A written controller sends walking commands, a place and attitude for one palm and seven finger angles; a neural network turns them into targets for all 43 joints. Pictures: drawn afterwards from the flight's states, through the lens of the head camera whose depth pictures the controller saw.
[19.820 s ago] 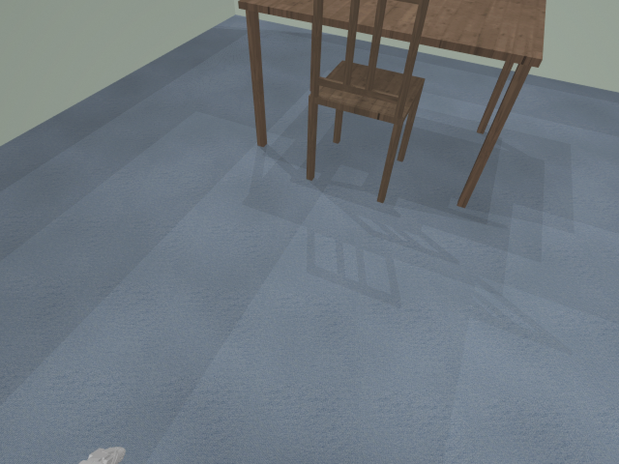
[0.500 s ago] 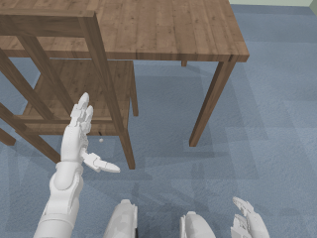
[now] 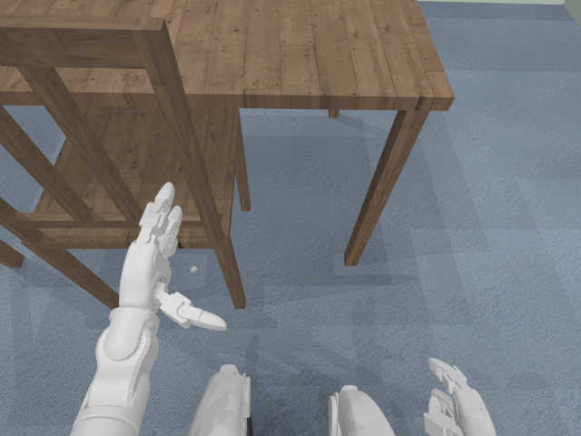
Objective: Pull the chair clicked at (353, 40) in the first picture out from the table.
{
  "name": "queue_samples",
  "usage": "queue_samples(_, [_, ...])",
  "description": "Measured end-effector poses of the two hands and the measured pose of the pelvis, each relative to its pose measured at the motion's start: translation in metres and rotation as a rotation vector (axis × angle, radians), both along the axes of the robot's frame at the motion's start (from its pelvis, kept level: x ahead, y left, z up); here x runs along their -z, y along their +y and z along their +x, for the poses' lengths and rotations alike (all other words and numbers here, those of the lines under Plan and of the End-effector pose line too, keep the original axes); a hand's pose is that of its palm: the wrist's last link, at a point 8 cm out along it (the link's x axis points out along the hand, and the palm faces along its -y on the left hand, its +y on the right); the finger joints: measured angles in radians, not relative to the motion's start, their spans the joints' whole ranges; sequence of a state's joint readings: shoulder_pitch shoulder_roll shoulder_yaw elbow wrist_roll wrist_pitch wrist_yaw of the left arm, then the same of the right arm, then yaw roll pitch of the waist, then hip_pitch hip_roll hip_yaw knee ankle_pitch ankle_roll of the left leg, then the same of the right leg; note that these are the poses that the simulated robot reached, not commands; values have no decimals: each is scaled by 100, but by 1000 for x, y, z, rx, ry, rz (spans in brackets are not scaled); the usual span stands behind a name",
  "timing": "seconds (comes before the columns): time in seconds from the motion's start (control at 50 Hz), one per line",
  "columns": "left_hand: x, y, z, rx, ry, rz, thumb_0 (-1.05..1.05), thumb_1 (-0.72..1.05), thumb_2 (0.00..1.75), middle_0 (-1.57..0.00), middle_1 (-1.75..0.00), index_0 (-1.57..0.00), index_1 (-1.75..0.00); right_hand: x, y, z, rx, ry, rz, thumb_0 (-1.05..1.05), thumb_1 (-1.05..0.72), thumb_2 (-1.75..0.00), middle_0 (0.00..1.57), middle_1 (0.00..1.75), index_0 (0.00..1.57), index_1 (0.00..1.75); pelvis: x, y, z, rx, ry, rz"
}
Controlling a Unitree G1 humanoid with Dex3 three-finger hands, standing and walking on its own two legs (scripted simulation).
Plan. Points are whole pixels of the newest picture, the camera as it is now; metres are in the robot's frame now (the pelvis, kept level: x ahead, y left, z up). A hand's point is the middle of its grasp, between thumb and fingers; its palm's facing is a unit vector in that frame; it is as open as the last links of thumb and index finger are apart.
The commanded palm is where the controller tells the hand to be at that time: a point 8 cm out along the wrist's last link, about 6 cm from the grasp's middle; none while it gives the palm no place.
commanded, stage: aim the fingers beside a spindle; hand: left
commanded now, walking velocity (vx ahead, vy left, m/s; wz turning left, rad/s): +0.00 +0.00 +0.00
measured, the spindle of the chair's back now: (31, 158) +0.48 +0.39 +0.05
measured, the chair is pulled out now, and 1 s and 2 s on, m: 0.00 0.00 0.00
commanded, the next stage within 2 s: push the fingers through the gap in 0.88 s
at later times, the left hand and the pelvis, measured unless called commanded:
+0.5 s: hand (184, 262) +0.33 +0.15 +0.04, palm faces +0.03 -1.00 -0.06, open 16.9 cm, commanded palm +0.31 +0.20 +0.03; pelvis +0.00 +0.00 +0.00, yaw +0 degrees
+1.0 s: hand (191, 266) +0.33 +0.14 +0.03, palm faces -0.03 -1.00 -0.03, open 16.9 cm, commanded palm +0.32 +0.20 +0.03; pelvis +0.00 +0.00 +0.00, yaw +0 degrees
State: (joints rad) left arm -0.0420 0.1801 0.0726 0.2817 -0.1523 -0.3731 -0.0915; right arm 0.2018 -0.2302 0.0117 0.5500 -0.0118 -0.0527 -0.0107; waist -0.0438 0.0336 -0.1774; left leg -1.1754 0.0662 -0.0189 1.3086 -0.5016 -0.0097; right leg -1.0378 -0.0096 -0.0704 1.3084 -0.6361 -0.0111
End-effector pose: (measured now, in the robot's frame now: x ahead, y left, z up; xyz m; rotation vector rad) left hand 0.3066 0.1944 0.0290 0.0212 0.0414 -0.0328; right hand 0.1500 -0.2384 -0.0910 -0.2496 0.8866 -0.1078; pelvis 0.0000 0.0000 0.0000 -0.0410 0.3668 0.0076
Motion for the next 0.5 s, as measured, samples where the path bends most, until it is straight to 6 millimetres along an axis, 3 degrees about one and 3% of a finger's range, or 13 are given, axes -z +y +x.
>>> queue_samples(0.1, [-15, 8, -2, -39, -55, 31, -1, -50, 30, -6, -8, -7, -8, -1, 0, -1, -5, 5, 5, 1, -91, -90, 21, 30, 20, 30, -3, -1, 1, 0, -9, 2])
queue_samples(0.18, [-7, 15, 3, -57, -28, 34, -1, -50, 30, -6, -8, -7, -8, 1, 0, -1, -15, 15, 5, 1, -91, -90, 21, 30, 20, 30, -1, -2, 0, -5, -4, 0])
queue_samples(0.28, [4, 3, 1, -7, 12, 3, -1, -50, 30, -5, -8, -6, -8, 1, -1, -2, -5, 11, 0, 1, -91, -90, 21, 30, 20, 30, 0, -1, 0, -6, 0, -3])
queue_samples(0.38, [-8, -5, -3, 2, -35, 12, -1, -50, 30, -6, -8, -6, -8, -1, -1, -1, 2, 0, 1, 1, -91, -90, 21, 30, 20, 30, -1, -1, 1, 0, -6, 1])
queue_samples(0.5, [-10, 10, 3, -60, -39, 39, -1, -50, 30, -6, -8, -7, -8, 0, 0, -1, -9, 7, 11, 1, -91, -90, 20, 30, 20, 30, -1, -2, -1, -1, -6, 4])
